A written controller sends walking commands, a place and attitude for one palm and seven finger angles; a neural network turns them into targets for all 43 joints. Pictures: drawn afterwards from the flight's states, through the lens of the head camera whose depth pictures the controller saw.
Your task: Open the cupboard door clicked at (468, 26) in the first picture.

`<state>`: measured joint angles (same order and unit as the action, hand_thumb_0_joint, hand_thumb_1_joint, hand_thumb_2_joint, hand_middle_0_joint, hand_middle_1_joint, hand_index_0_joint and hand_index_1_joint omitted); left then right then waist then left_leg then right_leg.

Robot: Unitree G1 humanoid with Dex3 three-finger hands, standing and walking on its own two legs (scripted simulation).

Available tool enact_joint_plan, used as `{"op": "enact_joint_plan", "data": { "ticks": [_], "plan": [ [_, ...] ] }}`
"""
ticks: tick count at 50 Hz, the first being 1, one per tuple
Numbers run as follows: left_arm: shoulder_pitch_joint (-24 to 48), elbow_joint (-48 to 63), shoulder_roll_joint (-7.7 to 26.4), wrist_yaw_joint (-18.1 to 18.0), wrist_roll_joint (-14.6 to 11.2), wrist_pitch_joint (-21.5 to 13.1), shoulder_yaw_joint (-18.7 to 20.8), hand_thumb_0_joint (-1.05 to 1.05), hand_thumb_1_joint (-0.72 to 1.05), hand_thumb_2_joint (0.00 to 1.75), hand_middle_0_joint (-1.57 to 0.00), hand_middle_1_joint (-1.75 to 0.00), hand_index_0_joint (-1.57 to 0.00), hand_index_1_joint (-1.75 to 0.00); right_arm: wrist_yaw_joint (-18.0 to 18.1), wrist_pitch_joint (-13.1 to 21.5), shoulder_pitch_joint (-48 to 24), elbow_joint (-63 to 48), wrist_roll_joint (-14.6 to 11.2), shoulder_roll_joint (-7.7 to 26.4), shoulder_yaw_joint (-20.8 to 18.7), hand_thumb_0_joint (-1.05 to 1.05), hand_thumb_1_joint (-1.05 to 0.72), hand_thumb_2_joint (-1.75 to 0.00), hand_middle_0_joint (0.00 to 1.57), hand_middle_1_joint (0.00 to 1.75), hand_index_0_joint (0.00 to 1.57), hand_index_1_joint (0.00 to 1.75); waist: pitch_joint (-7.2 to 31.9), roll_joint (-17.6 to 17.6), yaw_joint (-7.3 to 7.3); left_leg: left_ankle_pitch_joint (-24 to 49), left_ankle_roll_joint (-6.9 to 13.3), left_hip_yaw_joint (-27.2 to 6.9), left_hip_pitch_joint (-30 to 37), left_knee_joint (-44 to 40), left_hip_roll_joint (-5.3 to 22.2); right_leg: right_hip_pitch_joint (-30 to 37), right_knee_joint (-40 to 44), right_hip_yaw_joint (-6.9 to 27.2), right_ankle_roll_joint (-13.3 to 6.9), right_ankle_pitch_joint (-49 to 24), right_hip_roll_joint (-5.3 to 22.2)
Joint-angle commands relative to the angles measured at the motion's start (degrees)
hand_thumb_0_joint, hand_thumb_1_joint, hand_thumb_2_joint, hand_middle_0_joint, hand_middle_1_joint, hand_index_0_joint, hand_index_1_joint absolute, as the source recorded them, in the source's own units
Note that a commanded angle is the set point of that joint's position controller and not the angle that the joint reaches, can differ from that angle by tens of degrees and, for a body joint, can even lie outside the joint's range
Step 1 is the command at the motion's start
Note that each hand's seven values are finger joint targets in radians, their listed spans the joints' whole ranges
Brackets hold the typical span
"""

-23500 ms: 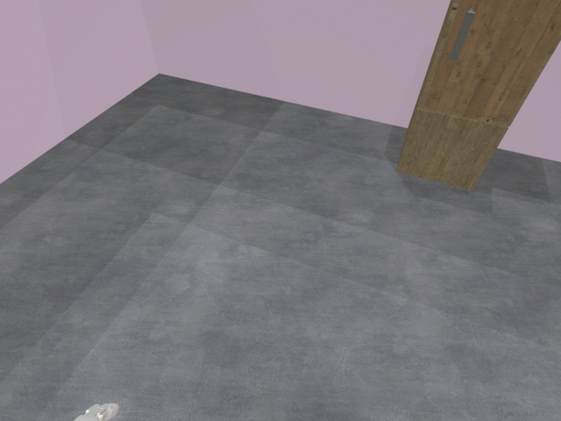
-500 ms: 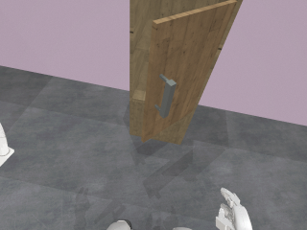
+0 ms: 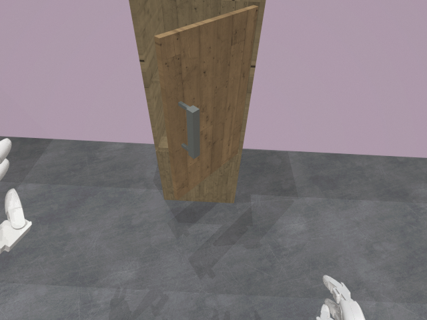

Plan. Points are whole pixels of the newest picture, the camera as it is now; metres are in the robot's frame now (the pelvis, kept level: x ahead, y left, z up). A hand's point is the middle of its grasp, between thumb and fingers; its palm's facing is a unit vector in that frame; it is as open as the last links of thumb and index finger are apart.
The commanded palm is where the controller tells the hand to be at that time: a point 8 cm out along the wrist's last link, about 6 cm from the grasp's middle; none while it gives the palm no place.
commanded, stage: stop stepping back and stand still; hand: left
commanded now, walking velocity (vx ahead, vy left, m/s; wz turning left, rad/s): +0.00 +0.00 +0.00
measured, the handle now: (188, 130) +0.62 +0.07 +0.00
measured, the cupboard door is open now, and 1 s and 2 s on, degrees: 49 49 49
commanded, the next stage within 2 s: let the arm hang, fingers relaxed in 0.26 s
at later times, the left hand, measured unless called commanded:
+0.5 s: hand (57, 299) +0.17 +0.27 -0.01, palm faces +0.09 -0.89 -0.45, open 7.4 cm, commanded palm none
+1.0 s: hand out of the picture -0.11 +0.26 -0.15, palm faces +0.05 -0.95 -0.29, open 7.3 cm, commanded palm none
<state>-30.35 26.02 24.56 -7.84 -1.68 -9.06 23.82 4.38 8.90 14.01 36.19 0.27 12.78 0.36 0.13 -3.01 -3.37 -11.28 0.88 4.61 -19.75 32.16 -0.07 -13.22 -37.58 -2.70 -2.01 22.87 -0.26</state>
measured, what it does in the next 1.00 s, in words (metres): steps on the spot: left foot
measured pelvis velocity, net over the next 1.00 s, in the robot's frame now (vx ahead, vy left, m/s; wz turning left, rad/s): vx -0.06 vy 0.03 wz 0.05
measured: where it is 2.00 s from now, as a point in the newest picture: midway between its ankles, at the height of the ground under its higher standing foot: outside the picture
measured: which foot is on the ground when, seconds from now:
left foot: down 0.00-0.00, up 0.02-0.22, down 0.24-1.00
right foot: down 0.00-1.00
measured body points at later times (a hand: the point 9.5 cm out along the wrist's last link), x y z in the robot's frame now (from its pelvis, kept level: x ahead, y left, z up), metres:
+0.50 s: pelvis -0.03 +0.02 +0.01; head -0.03 -0.01 +0.46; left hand +0.16 +0.31 +0.02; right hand +0.16 -0.23 -0.10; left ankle +0.00 +0.13 -0.72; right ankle -0.02 -0.08 -0.72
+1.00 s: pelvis -0.06 +0.03 +0.02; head -0.04 +0.03 +0.47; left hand -0.11 +0.31 -0.13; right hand -0.05 -0.23 -0.14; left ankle +0.00 +0.13 -0.72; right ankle -0.02 -0.08 -0.72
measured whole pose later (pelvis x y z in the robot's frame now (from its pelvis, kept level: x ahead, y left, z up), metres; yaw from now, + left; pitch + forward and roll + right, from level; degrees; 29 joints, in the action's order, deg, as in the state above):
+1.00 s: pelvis -0.06 +0.03 +0.02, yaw +3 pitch -2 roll -1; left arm -17.6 -66.2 16.2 0.0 1.2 1.5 1.3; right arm 0.8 -1.9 15.9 64.4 1.2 13.9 -1.1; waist -3.2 1.1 0.7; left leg -8.1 1.8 1.0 -15.2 24.2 -0.7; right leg -12.0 -24.2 -4.3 -1.9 12.0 -0.2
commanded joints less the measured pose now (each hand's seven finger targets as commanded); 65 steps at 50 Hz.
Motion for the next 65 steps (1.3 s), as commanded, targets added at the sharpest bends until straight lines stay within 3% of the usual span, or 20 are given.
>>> {"op": "enact_joint_plan", "data": {
  "ticks": [1, 3, 6, 10, 13, 15, 17, 18, 20, 22, 24, 26, 28, 32, 37, 41, 48, 55, 59, 65],
  "plan": [
    [-2.4, 16.0, 12.3, -1.5, -0.6, -5.5, 10.1, 0.0, 0.9, 0.9, -0.2, -0.3, -0.2, -0.3, -0.4, 1.3, -7.3, -9.3, 0.1, 5.9, -3.1, 0.0, -0.9, -0.9, 0.2, 0.3, 0.2, 0.3, -3.0, -6.7, 4.04, -13.3, -1.7, -4.2, -10.6, 25.7, -1.3, -8.9, 32.7, 32.8, -8.5, 20.1, 20.8],
    [-1.1, 11.6, 10.6, -1.4, -0.7, -6.6, 10.0, 0.0, 0.9, 0.9, -0.2, -0.3, -0.2, -0.3, -0.2, 1.8, -4.3, -6.7, 0.3, 5.9, -3.2, 0.0, -0.9, -0.9, 0.2, 0.3, 0.2, 0.3, -2.6, -2.1, 1.61, -7.2, -2.0, -6.5, -10.4, 30.8, 1.1, -8.9, 28.9, 23.1, -6.5, 3.6, 17.3],
    [2.5, 5.8, 9.7, -1.9, 0.2, -7.4, 8.6, 0.0, 0.9, 0.9, -0.2, -0.3, -0.2, -0.3, 1.0, 2.5, -4.9, -6.6, 0.2, 4.5, -2.0, 0.0, -0.9, -0.9, 0.2, 0.3, 0.2, 0.3, -0.2, -1.2, 2.19, -5.6, -1.3, -3.1, -4.7, 12.9, 3.0, -1.7, 21.3, 11.5, -5.1, -17.5, 12.7],
    [4.9, 2.9, 6.4, -2.1, 0.3, -6.6, 4.1, 0.0, 0.9, 0.9, -0.2, -0.3, -0.2, -0.3, 1.9, 4.5, -4.4, -5.2, 0.3, 5.8, -2.4, 0.0, -0.9, -0.9, 0.2, 0.3, 0.2, 0.3, 2.3, 1.5, 2.94, 0.6, 0.8, -2.0, 8.2, -7.1, 1.3, 1.2, 18.0, 9.9, -1.0, -21.0, 9.6],
    [5.8, 9.1, 7.5, -1.9, 0.5, -6.6, 3.7, 0.0, 0.9, 0.9, -0.2, -0.3, -0.2, -0.3, 1.3, 4.6, -5.3, -6.7, 0.1, 7.9, -3.2, 0.0, -0.9, -0.9, 0.2, 0.3, 0.2, 0.3, 6.2, 3.1, 4.17, 15.2, 2.6, -7.3, 14.0, -7.8, 7.6, 1.4, 14.3, 7.3, 3.7, -22.9, 4.6],
    [4.2, 11.1, 10.7, -2.0, 0.7, -6.1, 6.8, 0.0, 0.9, 0.9, -0.2, -0.3, -0.2, -0.3, 1.1, 4.3, -5.5, -6.9, 0.4, 7.2, -2.9, 0.0, -0.9, -0.9, 0.2, 0.3, 0.2, 0.3, 8.1, 3.8, 3.43, 24.0, 1.8, -5.0, 13.1, -5.0, 6.0, 4.9, 11.9, 6.6, 2.8, -35.2, 4.2],
    [2.2, 14.1, 10.0, -1.6, 0.6, -6.2, 6.4, 0.0, 0.9, 0.9, -0.2, -0.3, -0.2, -0.3, 0.5, 3.8, -5.9, -7.9, 0.2, 6.3, -2.3, 0.0, -0.9, -0.9, 0.2, 0.3, 0.2, 0.3, 9.5, 7.0, 3.63, 25.4, 0.9, -5.2, 12.5, -6.2, 5.5, 6.3, 10.5, 5.2, 1.8, -33.7, 3.9],
    [6.4, -34.1, -0.9, 5.8, 4.5, 3.0, -17.0, 0.0, 0.9, 0.9, -0.2, -0.3, -0.2, -0.3, -4.0, 3.5, -9.0, 5.9, -0.4, 16.6, -6.1, 0.0, -0.9, -0.9, 0.2, 0.3, 0.2, 0.3, 3.4, 7.2, 0.8, 34.2, 2.0, -7.0, 6.7, -0.7, 6.6, -0.2, 3.1, 2.5, 0.6, -39.1, 6.5],
    [5.3, -36.0, -2.1, 7.5, 3.6, 8.1, -16.6, 0.0, 0.9, 0.9, -0.2, -0.3, -0.2, -0.3, -4.0, -2.1, -4.7, 4.2, -0.6, 14.1, -5.8, 0.0, -0.9, -0.9, 0.2, 0.3, 0.2, 0.3, 6.5, 6.8, 2.96, 34.1, 2.9, -8.3, 7.1, -3.3, 8.7, 0.2, 3.8, 3.9, 0.2, -24.3, 3.8],
    [8.9, -41.3, -1.9, 7.7, 3.4, 8.2, -17.3, 0.0, 0.9, 0.9, -0.2, -0.3, -0.2, -0.3, -4.0, -4.0, -6.6, 4.4, 0.1, 13.0, -4.2, 0.0, -0.9, -0.9, 0.2, 0.3, 0.2, 0.3, 6.3, 4.3, 3.89, 20.3, 5.4, -13.7, 0.1, -6.3, 10.9, 1.4, 2.8, 3.6, 0.3, -11.9, 2.9],
    [11.5, -47.7, 0.6, 8.0, 3.7, 7.8, -17.9, 0.0, 0.9, 0.9, -0.2, -0.3, -0.2, -0.3, -4.2, -4.8, -8.1, 5.2, 0.6, 12.9, -3.4, 0.0, -0.9, -0.9, 0.2, 0.3, 0.2, 0.3, 5.9, -2.9, 4.34, 11.8, 3.9, -12.8, -0.5, -6.3, 8.3, 3.0, 8.0, 5.2, -0.3, -14.3, 4.6],
    [15.8, -54.0, 2.8, 8.0, 3.8, 7.6, -18.6, 0.0, 0.9, 0.9, -0.2, -0.3, -0.2, -0.3, -4.3, -6.0, -8.2, 7.0, 0.7, 12.7, -3.3, 0.0, -0.9, -0.9, 0.2, 0.3, 0.2, 0.3, 5.2, -7.2, 3.24, 5.7, 2.1, -9.8, 3.0, -4.2, 4.8, -0.2, 13.1, 8.8, -1.8, -14.0, 7.8],
    [19.7, -60.2, 3.0, 7.8, 3.4, 8.0, -19.7, 0.0, 0.9, 0.9, -0.2, -0.3, -0.2, -0.3, -4.4, -7.3, -8.1, 9.4, 1.0, 12.3, -3.0, 0.0, -0.9, -0.9, 0.2, 0.3, 0.2, 0.3, 2.2, -4.0, 2.12, 1.5, 1.4, -8.6, 6.3, -3.8, 3.1, -5.0, 17.0, 10.1, -3.0, -7.4, 9.2],
    [20.0, -70.0, 1.6, 7.5, 2.9, 8.5, -21.4, 0.0, 0.9, 0.9, -0.2, -0.3, -0.2, -0.3, -4.3, -8.8, -8.0, 13.3, 1.4, 11.2, -2.1, 0.0, -0.9, -0.9, 0.2, 0.3, 0.2, 0.3, -1.7, 8.1, 2.3, -5.0, 1.3, -10.4, 5.9, -10.0, 4.4, -5.5, 19.6, 9.1, -2.0, 1.5, 6.8],
    [16.3, -80.0, 0.6, 7.5, 2.7, 8.5, -21.3, 0.0, 0.9, 0.9, -0.2, -0.3, -0.2, -0.3, -3.7, -9.2, -4.9, 18.1, 1.2, 10.6, -2.3, 0.0, -0.9, -0.9, 0.2, 0.3, 0.2, 0.3, -0.6, 11.4, 3.2, -13.6, 1.4, -11.5, 3.9, -14.3, 4.8, -0.9, 20.6, 7.8, -2.1, 2.7, 5.7],
    [15.5, -84.8, -0.2, 7.5, 2.6, 8.4, -21.2, 0.0, 0.9, 0.9, -0.2, -0.3, -0.2, -0.3, -3.2, -9.1, -1.9, 21.3, 1.0, 10.5, -2.9, 0.0, -0.9, -0.9, 0.2, 0.3, 0.2, 0.3, -0.7, 6.0, 2.99, -11.9, 1.7, -11.6, 5.5, -13.8, 5.1, -1.3, 21.6, 7.2, -2.6, 2.8, 6.1],
    [15.1, -88.9, 0.1, 7.3, 2.6, 8.7, -20.9, 0.0, 0.9, 0.9, -0.2, -0.3, -0.2, -0.3, -3.0, -9.2, 0.3, 24.6, 1.2, 11.2, -3.6, 0.0, -0.9, -0.9, 0.2, 0.3, 0.2, 0.3, -4.9, 4.7, 3.38, -15.0, 2.2, -13.4, 3.3, -16.5, 5.9, -2.7, 21.1, 6.5, -2.7, 4.5, 5.7],
    [17.5, -89.2, 2.0, 7.1, 2.6, 8.3, -20.5, 0.0, 0.9, 0.9, -0.2, -0.3, -0.2, -0.3, -3.2, -8.7, -0.6, 25.9, 1.1, 12.1, -3.8, 0.0, -0.9, -0.9, 0.2, 0.3, 0.2, 0.3, -3.0, 2.6, 3.59, -10.4, 2.2, -13.0, 5.3, -16.5, 5.9, -0.6, 20.7, 6.8, -2.7, 1.5, 6.3],
    [19.7, -88.9, 2.7, 7.1, 2.6, 8.2, -20.6, 0.0, 0.9, 0.9, -0.2, -0.3, -0.2, -0.3, -3.5, -8.5, -2.5, 26.3, 1.2, 12.7, -3.7, 0.0, -0.9, -0.9, 0.2, 0.3, 0.2, 0.3, -5.4, 3.6, 3.67, -12.0, 2.2, -14.3, 4.0, -18.8, 6.5, -0.7, 20.3, 6.7, -2.2, 0.1, 6.1],
    [21.9, -88.4, 3.4, 7.0, 2.6, 7.4, -20.8, 0.0, 0.9, 0.9, -0.2, -0.3, -0.2, -0.3, -3.6, -7.8, -4.6, 26.2, 0.9, 13.2, -3.3, 0.0, -0.9, -0.9, 0.2, 0.3, 0.2, 0.3, -2.6, 3.1, 3.55, -0.5, 1.8, -12.4, 8.0, -17.5, 6.4, 2.1, 20.9, 6.8, -1.8, -7.7, 7.1]
  ]
}}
